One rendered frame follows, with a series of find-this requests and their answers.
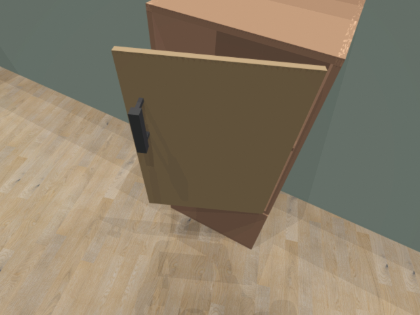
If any handle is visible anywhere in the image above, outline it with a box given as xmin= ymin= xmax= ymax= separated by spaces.
xmin=128 ymin=98 xmax=150 ymax=154

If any cupboard door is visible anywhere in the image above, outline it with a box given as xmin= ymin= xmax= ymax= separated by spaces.
xmin=112 ymin=46 xmax=327 ymax=214

